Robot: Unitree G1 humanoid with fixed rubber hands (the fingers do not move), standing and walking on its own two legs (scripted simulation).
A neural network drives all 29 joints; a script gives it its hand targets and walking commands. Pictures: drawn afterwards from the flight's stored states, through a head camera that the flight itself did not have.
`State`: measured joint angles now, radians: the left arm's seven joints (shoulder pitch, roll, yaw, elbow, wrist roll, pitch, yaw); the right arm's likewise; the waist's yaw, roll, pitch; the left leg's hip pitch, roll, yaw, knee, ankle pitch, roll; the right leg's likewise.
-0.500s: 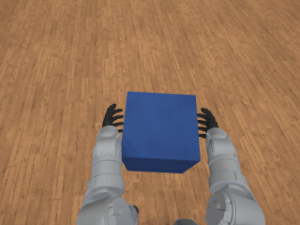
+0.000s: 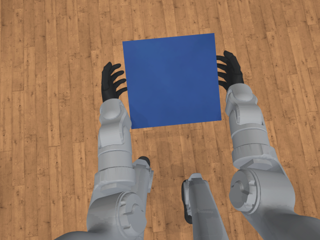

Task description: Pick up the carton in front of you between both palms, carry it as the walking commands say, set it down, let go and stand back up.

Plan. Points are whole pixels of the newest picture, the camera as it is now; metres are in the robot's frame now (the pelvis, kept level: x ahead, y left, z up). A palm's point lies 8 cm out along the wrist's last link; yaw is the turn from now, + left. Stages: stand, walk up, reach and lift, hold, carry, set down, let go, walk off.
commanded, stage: set down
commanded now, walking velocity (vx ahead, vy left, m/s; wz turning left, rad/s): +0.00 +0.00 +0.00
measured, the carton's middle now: (169, 88) +0.48 +0.04 -0.17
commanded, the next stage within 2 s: none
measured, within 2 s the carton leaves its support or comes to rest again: rests again in 1.42 s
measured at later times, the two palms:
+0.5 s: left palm (120, 101) +0.44 +0.19 -0.22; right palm (210, 84) +0.53 -0.09 -0.23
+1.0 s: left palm (124, 105) +0.46 +0.21 -0.37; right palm (196, 85) +0.57 -0.06 -0.37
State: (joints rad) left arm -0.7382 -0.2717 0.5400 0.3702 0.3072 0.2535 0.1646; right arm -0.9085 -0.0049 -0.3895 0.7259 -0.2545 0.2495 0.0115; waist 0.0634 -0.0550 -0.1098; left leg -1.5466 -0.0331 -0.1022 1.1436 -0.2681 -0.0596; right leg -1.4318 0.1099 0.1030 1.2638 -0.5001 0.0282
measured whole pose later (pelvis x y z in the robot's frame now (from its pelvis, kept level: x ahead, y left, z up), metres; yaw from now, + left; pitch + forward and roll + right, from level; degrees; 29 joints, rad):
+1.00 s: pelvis -0.04 -0.01 -0.20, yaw +0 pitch +46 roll +2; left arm -1.37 -0.09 0.68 0.59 0.19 0.29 0.20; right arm -1.72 -0.38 0.03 1.19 -0.05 0.28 -0.04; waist 0.20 -0.03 0.29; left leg -2.23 -0.07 -0.11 1.83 -0.40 -0.13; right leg -2.13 0.19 0.08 2.00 -0.67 0.04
